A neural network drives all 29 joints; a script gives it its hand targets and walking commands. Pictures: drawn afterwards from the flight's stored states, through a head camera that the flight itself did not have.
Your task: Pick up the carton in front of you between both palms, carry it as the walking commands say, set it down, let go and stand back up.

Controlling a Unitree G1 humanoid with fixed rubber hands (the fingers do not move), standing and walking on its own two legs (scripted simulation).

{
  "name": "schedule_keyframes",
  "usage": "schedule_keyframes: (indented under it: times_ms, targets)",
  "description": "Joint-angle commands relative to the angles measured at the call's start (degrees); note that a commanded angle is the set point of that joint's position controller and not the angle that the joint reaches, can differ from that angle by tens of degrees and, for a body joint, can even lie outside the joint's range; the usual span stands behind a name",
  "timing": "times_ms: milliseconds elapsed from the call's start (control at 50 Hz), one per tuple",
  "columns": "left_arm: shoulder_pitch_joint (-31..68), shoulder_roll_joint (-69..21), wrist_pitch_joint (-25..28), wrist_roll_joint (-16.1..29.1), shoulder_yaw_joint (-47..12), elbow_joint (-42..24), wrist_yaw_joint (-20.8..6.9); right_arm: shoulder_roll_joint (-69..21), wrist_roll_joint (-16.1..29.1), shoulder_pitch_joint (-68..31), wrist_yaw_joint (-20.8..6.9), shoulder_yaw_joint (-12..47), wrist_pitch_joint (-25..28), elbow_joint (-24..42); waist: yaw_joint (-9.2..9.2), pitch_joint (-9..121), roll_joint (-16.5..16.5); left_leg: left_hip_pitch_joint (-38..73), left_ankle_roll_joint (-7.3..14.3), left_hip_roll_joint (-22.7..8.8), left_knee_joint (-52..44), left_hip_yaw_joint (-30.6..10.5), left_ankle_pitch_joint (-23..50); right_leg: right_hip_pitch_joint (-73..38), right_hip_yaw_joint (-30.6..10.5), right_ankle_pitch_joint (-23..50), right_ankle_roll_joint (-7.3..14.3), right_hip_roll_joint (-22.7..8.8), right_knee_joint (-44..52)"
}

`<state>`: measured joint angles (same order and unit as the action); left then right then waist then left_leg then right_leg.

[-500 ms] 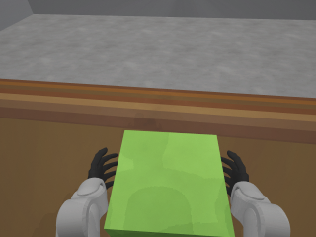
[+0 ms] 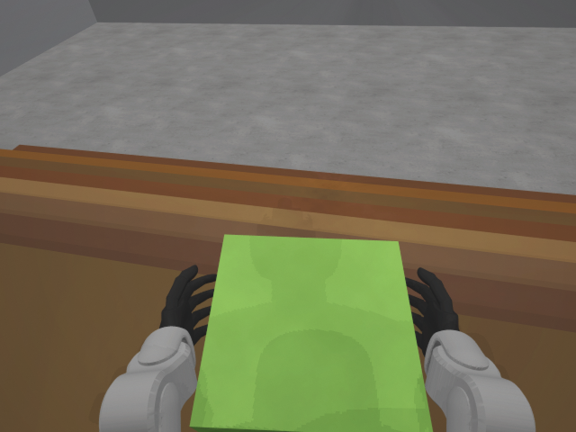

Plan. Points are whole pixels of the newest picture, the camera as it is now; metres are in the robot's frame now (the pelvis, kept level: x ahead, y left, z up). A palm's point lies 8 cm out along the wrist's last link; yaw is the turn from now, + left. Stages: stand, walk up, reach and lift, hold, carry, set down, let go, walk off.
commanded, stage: carry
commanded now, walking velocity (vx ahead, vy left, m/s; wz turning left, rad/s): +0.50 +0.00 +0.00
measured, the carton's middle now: (305, 353) +0.23 +0.01 +0.02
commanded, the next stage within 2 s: none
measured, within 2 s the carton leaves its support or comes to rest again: neither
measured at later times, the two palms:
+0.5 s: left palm (213, 155) +0.60 +0.19 +0.08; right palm (368, 154) +0.58 -0.11 +0.08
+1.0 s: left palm (237, 108) +0.82 +0.17 +0.05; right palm (362, 106) +0.82 -0.13 +0.05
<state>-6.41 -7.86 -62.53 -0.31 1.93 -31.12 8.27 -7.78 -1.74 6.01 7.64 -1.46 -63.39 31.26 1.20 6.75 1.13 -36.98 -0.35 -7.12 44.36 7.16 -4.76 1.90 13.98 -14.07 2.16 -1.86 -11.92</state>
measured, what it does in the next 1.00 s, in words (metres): walks ahead: left foot, then right foot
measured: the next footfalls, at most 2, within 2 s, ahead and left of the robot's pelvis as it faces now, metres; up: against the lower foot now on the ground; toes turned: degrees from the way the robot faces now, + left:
left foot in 0.18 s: +0.34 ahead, +0.12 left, +0.00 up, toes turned +11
right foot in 0.64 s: +0.58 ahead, -0.06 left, +0.00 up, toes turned -9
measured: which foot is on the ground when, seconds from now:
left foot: up 0.00-0.16, down 0.18-0.66, up 0.68-0.82, down 0.84-1.00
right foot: down 0.00-0.20, up 0.22-0.62, down 0.64-1.00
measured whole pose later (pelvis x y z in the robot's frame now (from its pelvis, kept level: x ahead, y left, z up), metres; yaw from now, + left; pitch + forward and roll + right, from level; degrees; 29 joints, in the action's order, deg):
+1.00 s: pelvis +0.48 +0.03 -0.02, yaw -1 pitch +5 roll +0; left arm 25.0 -9.6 -53.2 -2.0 15.6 -6.5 9.8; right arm -8.4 -1.5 -26.2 9.7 -16.7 -53.4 4.8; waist 0.4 -4.3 1.1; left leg -14.9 0.8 -0.1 35.5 1.4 -23.3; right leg 25.9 9.4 -10.3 4.9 -0.1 -32.6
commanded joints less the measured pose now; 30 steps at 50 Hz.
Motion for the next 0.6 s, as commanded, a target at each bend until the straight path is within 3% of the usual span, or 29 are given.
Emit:
schedule_keyframes:
  times_ms: [0, 80, 120, 140, 160, 180, 200, 220, 240, 260, 280, 320, 340, 400, 440, 500, 540, 580]
  targets:
    - [17.29, -34.70, -0.56, 9.99, -31.08, -6.12, -2.74, -37.51, 9.94, -18.46, -0.38, 32.86, 0.09, 6.12, -0.12, -0.73, -8.11, -3.87, 0.23, 1.19, -7.04, 3.09, 3.01, -5.95, -6.10, 17.32, 4.54, -12.47, 4.67]
    - [17.72, -31.59, -1.63, 9.60, -29.86, -7.95, -0.54, -33.92, 11.08, -18.58, 0.82, 31.36, -1.27, 7.89, -0.34, -3.34, -9.86, 3.64, 2.42, 2.99, -13.91, 5.69, 4.00, -6.81, -3.17, 26.29, 3.49, -12.35, 2.34]
    - [17.99, -30.01, -2.24, 9.67, -29.51, -8.70, 0.36, -32.48, 11.36, -18.00, 1.38, 30.33, -1.67, 7.76, -1.26, 0.30, -10.40, 14.66, 3.29, 6.26, -13.77, 8.74, 0.81, -6.72, -0.43, 40.62, 2.13, -12.16, -8.16]
    - [18.73, -29.97, -2.52, 9.93, -29.84, -9.56, 0.67, -32.01, 11.35, -16.98, 1.62, 29.65, -1.71, 7.14, -2.59, 3.92, -8.21, 25.31, 3.40, 9.27, -16.60, 11.08, -1.26, -3.72, 2.25, 42.33, 0.61, -9.45, -19.56]
    - [19.80, -29.20, -2.77, 9.68, -29.99, -10.10, 0.98, -32.01, 11.11, -16.92, 1.62, 29.21, -1.93, 6.99, -3.53, 8.47, -3.95, 37.99, 3.17, 5.95, -17.12, 6.26, -4.96, 5.29, 1.30, 31.64, -0.66, -7.19, -32.50]
    - [18.53, -29.65, -3.15, 9.71, -30.21, -10.61, 1.07, -30.95, 11.33, -17.54, 1.50, 28.71, -1.91, 7.40, -2.66, 15.17, 10.99, 51.80, 10.95, -12.07, -22.68, -23.30, -17.73, 23.06, -0.67, 14.06, -3.61, -1.79, -51.71]
    - [19.07, -30.79, -2.98, 10.53, -31.28, -11.70, 0.82, -32.96, 12.20, -16.84, 1.14, 29.66, -1.78, 7.10, -2.24, 16.41, 17.01, 53.40, 15.15, -18.05, -31.99, -39.46, -10.43, 32.49, -7.66, -12.38, -3.56, 4.04, -65.10]
    - [20.35, -33.83, -2.57, 10.82, -31.89, -11.25, 0.51, -35.09, 13.36, -18.92, 0.50, 30.36, -1.57, 8.89, -2.32, 15.76, 11.81, 51.65, 14.11, -16.46, -30.24, -32.30, -2.03, 34.89, -13.21, -11.75, -1.73, -0.06, -70.54]
    - [21.71, -36.17, -2.24, 10.67, -32.11, -10.63, 0.09, -37.66, 13.13, -18.72, -0.02, 30.58, -1.24, 7.36, -2.33, 15.67, 7.24, 48.02, 13.03, -15.17, -28.13, -25.90, 3.58, 35.39, -13.71, -9.43, -0.43, -2.56, -70.92]
    - [22.43, -37.78, -1.73, 10.21, -32.09, -9.47, -0.28, -39.09, 12.86, -20.52, -0.53, 31.04, -0.56, 7.54, -1.92, 13.74, 2.40, 42.79, 11.18, -13.50, -27.38, -20.29, 6.34, 35.07, -13.74, -6.45, 0.11, -4.52, -67.88]
    - [23.98, -39.50, -1.10, 9.75, -32.13, -7.75, -0.62, -40.64, 12.73, -23.21, -0.97, 31.65, -0.01, 6.61, -1.39, 13.01, 1.62, 38.47, 9.22, -11.98, -28.20, -16.13, 2.88, 33.28, -14.13, -3.85, 0.25, -5.60, -63.45]
    - [24.75, -40.32, 0.05, 8.55, -32.00, -4.58, -0.71, -40.05, 12.54, -24.74, -1.52, 31.27, 1.14, 4.64, -1.35, 11.42, 3.88, 33.66, 8.13, -9.99, -30.54, -11.12, -4.87, 31.89, -12.25, -0.69, -0.14, -5.22, -58.67]
    - [24.84, -39.75, 0.52, 7.65, -31.38, -2.50, -0.47, -39.22, 12.08, -25.28, -1.59, 30.70, 1.59, 2.97, -1.47, 9.76, 4.53, 32.34, 8.45, -9.63, -31.12, -9.25, -3.49, 32.84, -11.28, 0.04, -0.53, -5.07, -56.55]
    - [28.88, -38.01, 1.89, 6.15, -29.49, 1.91, 0.68, -36.41, 10.84, -28.94, -0.94, 28.25, 2.86, -1.50, -1.89, 7.16, 5.40, 32.18, 9.61, -8.23, -28.77, -3.43, 12.01, 35.68, -8.37, 2.73, -1.48, -4.06, -46.42]
    - [33.00, -36.56, 2.58, 5.92, -28.02, 4.53, 1.64, -35.00, 9.76, -31.67, -0.08, 26.36, 3.68, -4.95, -2.20, 6.11, 6.85, 31.64, 9.28, -6.43, -26.00, -0.11, 18.84, 34.50, -6.70, 4.94, -1.35, -2.90, -39.52]
    - [41.66, -34.67, 3.46, 6.16, -25.84, 8.78, 2.89, -33.88, 8.99, -39.38, 1.66, 24.17, 4.95, -9.70, -2.77, 5.08, 8.13, 29.82, 8.89, -4.89, -22.04, 2.89, 25.18, 30.08, -4.57, 11.26, -0.33, -0.48, -30.94]
    - [45.72, -33.17, 3.94, 6.03, -24.37, 12.62, 3.36, -33.43, 8.28, -43.39, 2.79, 22.83, 5.62, -13.62, -2.70, 5.94, 7.51, 29.68, 8.53, -5.00, -18.08, 2.90, 25.48, 26.49, -4.30, 14.28, 0.66, 1.13, -27.91]
    - [49.02, -32.82, 4.43, 5.84, -22.57, 16.70, 3.50, -33.23, 7.62, -48.50, 3.73, 21.96, 6.09, -16.65, -0.89, 7.41, 6.59, 28.83, 7.23, -4.91, -10.55, 3.57, 24.27, 20.79, -3.64, 15.67, 1.76, 2.44, -23.53]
